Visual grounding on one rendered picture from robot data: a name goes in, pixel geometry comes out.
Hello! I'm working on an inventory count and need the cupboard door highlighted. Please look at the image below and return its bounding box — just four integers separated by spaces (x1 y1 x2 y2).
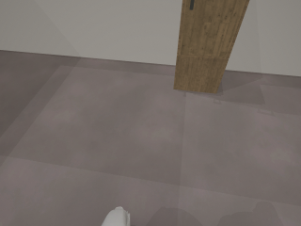
180 0 247 57

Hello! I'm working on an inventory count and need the left robot thigh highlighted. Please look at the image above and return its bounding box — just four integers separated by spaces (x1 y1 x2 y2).
101 209 131 226

